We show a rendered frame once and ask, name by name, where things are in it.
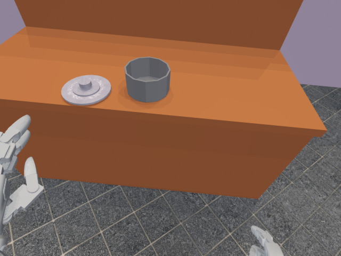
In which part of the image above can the robot right hand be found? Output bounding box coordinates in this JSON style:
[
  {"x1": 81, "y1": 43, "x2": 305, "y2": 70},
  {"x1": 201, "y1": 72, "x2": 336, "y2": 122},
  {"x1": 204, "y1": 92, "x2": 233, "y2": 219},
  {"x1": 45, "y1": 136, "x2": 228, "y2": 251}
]
[{"x1": 247, "y1": 226, "x2": 284, "y2": 256}]

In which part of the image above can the table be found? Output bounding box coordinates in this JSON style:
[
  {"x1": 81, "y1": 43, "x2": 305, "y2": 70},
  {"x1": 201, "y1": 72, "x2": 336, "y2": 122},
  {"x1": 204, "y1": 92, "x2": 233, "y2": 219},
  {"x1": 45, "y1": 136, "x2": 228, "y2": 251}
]
[{"x1": 0, "y1": 0, "x2": 327, "y2": 199}]

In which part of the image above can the robot left hand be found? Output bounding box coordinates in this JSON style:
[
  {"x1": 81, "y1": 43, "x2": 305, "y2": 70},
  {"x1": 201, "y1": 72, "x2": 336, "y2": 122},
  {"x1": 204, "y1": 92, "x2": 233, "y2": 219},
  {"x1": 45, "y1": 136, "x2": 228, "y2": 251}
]
[{"x1": 0, "y1": 115, "x2": 44, "y2": 235}]

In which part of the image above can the pot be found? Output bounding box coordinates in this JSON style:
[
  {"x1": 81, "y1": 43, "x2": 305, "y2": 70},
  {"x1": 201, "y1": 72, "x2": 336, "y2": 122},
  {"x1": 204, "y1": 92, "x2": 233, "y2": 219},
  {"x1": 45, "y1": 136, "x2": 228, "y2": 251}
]
[{"x1": 124, "y1": 57, "x2": 171, "y2": 102}]

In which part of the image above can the knob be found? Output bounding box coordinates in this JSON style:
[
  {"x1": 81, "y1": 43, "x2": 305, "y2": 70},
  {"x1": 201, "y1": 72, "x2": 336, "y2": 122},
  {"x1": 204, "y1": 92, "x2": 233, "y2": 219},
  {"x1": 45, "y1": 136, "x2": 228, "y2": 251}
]
[{"x1": 78, "y1": 78, "x2": 92, "y2": 89}]

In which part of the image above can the lid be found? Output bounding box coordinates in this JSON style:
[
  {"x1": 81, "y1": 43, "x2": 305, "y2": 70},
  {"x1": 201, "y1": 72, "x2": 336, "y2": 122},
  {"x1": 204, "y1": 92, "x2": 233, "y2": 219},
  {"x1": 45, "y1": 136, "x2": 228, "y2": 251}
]
[{"x1": 61, "y1": 75, "x2": 111, "y2": 106}]

